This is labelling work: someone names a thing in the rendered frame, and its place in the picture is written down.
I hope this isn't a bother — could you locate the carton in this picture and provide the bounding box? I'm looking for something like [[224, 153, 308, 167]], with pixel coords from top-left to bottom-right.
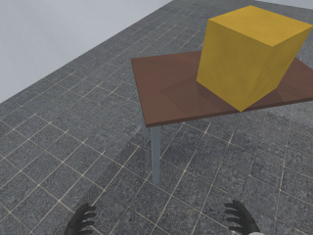
[[197, 5, 313, 112]]

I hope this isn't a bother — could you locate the right robot hand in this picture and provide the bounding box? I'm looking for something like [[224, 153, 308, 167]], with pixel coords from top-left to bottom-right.
[[224, 200, 261, 235]]

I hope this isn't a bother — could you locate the left robot hand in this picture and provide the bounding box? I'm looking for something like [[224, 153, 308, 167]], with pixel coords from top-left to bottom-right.
[[64, 203, 96, 235]]

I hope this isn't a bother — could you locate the table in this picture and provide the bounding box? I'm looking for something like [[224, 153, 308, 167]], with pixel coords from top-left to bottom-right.
[[130, 51, 313, 185]]

